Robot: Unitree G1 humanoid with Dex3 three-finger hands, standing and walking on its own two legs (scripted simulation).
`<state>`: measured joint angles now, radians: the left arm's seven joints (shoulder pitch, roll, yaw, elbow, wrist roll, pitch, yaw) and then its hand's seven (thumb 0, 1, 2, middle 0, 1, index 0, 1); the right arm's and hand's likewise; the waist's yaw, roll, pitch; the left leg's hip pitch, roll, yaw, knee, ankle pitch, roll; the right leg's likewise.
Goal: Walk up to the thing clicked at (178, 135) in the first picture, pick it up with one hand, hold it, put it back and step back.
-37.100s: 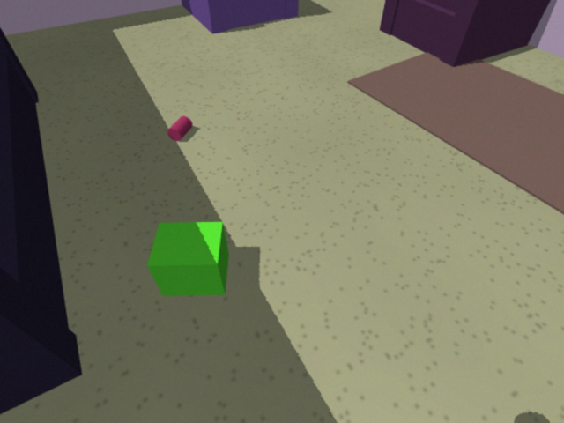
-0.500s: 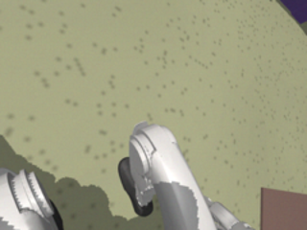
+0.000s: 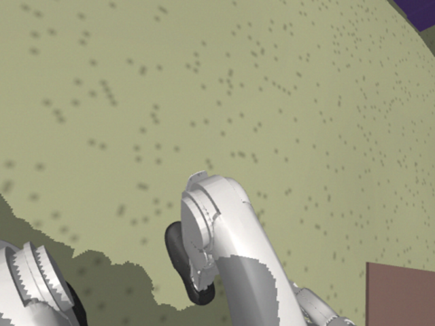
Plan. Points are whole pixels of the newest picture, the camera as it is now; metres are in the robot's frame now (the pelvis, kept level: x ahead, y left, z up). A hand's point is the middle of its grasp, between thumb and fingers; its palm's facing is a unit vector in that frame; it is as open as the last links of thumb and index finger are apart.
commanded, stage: close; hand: left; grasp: from above
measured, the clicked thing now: out of the picture +0.48 +0.36 -0.26
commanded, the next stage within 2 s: settle in 0.52 s
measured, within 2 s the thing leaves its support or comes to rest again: leaves its support in 1.00 s
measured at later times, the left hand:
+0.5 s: hand out of the picture +0.47 +0.35 -0.23, palm faces -0.44 -0.13 -0.89, open 11.2 cm
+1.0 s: hand out of the picture +0.46 +0.35 -0.22, palm faces -0.43 -0.12 -0.89, open 11.0 cm
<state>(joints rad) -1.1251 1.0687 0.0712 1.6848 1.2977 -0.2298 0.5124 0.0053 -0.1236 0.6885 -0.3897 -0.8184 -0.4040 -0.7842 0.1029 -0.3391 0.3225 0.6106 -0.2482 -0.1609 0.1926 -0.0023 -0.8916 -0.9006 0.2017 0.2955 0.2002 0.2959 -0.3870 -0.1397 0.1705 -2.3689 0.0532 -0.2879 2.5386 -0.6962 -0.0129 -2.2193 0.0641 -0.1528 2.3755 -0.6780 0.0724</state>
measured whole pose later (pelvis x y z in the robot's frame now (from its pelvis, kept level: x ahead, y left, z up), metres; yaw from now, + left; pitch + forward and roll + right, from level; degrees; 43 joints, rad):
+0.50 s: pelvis +0.00 +0.00 +0.00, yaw +0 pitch +28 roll -14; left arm -1.13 1.07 0.07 1.68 1.29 -0.23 0.50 0.01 -0.06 0.49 -0.53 -0.62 -0.55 -0.58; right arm 0.10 -0.35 0.32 0.60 -0.24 -0.16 0.19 0.00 -0.89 -0.90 0.20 0.30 0.20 0.30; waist -0.39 -0.13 0.17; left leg -2.37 0.05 -0.29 2.54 -0.69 -0.01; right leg -2.22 0.06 -0.15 2.37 -0.67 0.07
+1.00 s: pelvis +0.00 +0.00 +0.00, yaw +0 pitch +29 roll -14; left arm -1.04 1.01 0.11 1.50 1.28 -0.20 0.42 0.01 -0.05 0.39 -0.65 -0.47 -0.66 -0.43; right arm 0.12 -0.34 0.28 0.60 -0.23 -0.13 0.19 0.00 -0.91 -0.90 0.20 0.30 0.20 0.30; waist -0.35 -0.12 0.14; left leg -2.38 0.04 -0.28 2.52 -0.69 -0.02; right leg -2.23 0.05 -0.15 2.37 -0.68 0.06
